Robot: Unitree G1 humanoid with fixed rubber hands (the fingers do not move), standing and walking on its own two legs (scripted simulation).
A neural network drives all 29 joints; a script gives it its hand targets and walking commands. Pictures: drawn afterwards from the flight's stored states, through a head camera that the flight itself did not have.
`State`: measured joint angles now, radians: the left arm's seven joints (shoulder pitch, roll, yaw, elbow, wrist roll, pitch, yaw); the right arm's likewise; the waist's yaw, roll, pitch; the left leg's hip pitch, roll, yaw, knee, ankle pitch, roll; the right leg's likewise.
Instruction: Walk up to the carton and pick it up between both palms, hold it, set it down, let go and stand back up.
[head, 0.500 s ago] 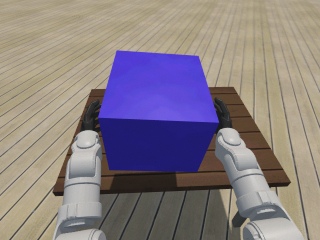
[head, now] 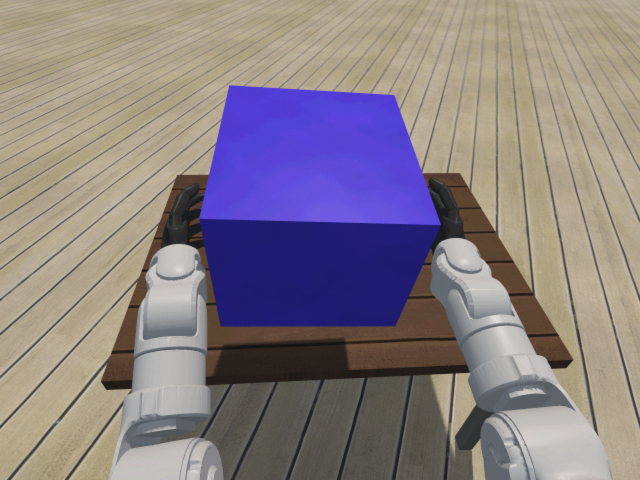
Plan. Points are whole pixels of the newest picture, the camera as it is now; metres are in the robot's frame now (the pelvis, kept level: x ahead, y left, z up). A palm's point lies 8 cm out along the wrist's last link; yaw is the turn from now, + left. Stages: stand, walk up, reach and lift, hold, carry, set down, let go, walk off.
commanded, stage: reach and lift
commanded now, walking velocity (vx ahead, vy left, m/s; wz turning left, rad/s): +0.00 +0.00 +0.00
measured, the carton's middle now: (311, 205) +0.46 +0.00 +0.13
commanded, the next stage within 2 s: hold in 0.42 s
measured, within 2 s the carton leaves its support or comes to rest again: neither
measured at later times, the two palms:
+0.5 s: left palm (179, 247) +0.35 +0.17 +0.16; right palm (450, 237) +0.36 -0.16 +0.15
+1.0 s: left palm (172, 245) +0.35 +0.17 +0.16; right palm (448, 232) +0.36 -0.16 +0.16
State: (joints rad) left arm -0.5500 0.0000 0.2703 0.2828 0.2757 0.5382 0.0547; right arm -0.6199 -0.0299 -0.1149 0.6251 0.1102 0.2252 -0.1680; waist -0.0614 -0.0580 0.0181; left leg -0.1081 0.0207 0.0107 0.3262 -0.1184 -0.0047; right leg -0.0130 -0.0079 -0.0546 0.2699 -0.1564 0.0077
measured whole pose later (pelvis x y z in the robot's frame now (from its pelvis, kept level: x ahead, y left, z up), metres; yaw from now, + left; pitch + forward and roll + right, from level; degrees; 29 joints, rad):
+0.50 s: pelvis +0.01 -0.01 +0.00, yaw +1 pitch -7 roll -1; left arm -0.45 -0.01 0.25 0.06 0.27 0.66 0.04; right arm -0.53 -0.05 -0.02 0.39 0.20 0.33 -0.23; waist -0.08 -0.04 0.04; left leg -0.07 0.02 -0.01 0.33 -0.14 -0.01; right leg 0.04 0.00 -0.07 0.26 -0.18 0.00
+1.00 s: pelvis +0.00 -0.01 +0.00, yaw +1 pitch -8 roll -1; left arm -0.54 0.00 0.30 0.16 0.32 0.67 0.00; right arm -0.62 -0.01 -0.08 0.51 0.14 0.31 -0.22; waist -0.07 -0.05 0.04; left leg -0.06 0.02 -0.01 0.31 -0.11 -0.02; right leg 0.03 0.00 -0.07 0.28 -0.17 0.00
